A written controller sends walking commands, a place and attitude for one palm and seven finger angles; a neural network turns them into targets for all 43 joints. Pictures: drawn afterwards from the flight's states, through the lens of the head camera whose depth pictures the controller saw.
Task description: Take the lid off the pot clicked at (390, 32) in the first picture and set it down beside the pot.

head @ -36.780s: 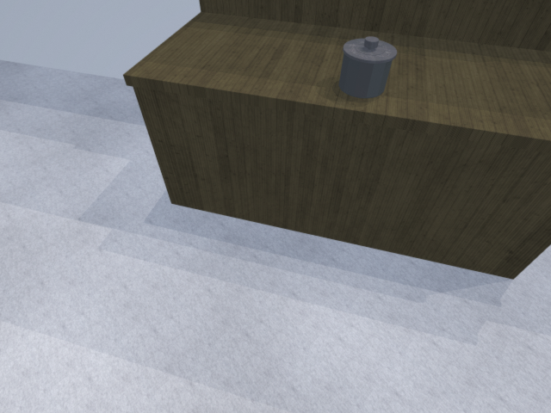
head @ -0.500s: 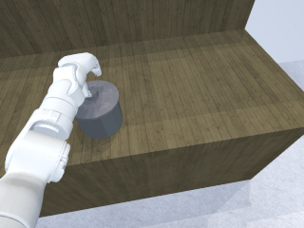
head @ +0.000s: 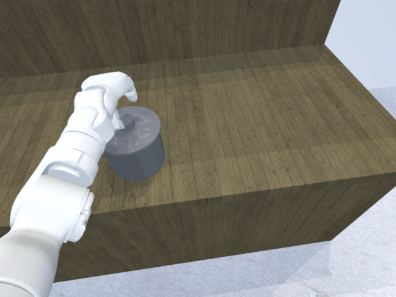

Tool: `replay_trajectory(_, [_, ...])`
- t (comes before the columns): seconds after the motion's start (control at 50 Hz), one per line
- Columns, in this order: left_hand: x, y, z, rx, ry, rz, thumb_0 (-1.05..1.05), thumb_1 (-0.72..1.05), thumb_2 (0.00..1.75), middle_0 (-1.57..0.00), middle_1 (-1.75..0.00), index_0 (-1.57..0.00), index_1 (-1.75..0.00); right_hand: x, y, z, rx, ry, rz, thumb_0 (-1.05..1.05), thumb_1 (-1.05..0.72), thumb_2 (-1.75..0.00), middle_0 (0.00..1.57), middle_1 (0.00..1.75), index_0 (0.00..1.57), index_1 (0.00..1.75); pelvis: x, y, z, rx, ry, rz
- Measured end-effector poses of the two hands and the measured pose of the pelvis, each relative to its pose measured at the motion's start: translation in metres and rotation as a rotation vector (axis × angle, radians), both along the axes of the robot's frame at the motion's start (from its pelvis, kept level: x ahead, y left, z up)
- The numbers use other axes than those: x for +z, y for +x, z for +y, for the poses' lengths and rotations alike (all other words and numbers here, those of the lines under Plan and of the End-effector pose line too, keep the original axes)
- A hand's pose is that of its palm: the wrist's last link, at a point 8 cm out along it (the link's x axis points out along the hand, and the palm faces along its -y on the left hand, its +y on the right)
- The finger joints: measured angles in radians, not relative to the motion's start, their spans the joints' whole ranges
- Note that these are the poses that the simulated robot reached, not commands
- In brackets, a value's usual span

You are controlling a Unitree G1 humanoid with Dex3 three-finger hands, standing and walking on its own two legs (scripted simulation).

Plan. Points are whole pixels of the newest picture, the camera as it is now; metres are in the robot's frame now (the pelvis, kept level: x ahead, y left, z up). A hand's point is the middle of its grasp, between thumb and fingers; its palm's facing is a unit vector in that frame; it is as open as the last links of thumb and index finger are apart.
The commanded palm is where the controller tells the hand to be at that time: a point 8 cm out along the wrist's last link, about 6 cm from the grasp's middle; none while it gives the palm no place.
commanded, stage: move the open hand above the knob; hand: left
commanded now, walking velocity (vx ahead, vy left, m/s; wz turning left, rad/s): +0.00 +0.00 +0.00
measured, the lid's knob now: (125, 122) +0.50 +0.17 +0.07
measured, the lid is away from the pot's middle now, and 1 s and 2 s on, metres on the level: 0.00 0.00 0.00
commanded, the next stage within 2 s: lower the open fingers around the knob in 0.98 s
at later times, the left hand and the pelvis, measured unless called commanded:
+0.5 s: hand (113, 111) +0.47 +0.17 +0.13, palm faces -0.29 -0.07 -0.95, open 10.4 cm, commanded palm +0.46 +0.17 +0.19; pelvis -0.01 +0.00 +0.00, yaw +0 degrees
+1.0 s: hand (114, 112) +0.47 +0.17 +0.13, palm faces -0.30 -0.07 -0.95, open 10.4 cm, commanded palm +0.46 +0.17 +0.19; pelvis +0.00 +0.00 +0.00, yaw +0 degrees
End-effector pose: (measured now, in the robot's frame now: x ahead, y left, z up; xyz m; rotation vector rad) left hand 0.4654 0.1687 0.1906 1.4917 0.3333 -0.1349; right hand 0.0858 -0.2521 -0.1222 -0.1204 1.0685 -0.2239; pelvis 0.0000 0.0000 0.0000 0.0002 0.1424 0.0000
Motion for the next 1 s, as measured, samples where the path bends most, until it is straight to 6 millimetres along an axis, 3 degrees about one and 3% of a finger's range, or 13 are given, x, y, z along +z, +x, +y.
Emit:
replay_trajectory(0.24, [0.0, -0.008, 0.005, -0.007, 0.004, 0.005, 0.0, -0.17, 1.13, -0.65, -0.43, -0.65, -0.43, 0.001, -0.006, -0.002, 0.0, -0.014, 0.0, 0.0, -0.9, -0.9, 0.21, 0.3, 0.2, 0.3, 0.0, -0.006, 0.0, 0.003, 0.0, -0.011])
replay_trajectory(0.58, [0.002, -0.001, 0.003, 0.0, 0.0, -0.005, 0.0, -0.17, 1.13, -0.65, -0.43, -0.65, -0.43, -0.003, -0.03, -0.002, -0.033, -0.01, 0.047, 0.0, -0.9, -0.9, 0.21, 0.3, 0.2, 0.3, 0.0, -0.005, 0.001, -0.007, 0.0, -0.002])
replay_trajectory(1.0, [-0.001, -0.002, 0.001, 0.003, 0.011, 0.006, 0.0, -0.17, 1.13, -0.65, -0.43, -0.65, -0.43, 0.001, -0.006, -0.002, -0.009, -0.012, -0.001, 0.0, -0.9, -0.9, 0.21, 0.3, 0.2, 0.3, 0.0, -0.003, 0.0, -0.002, -0.001, -0.003])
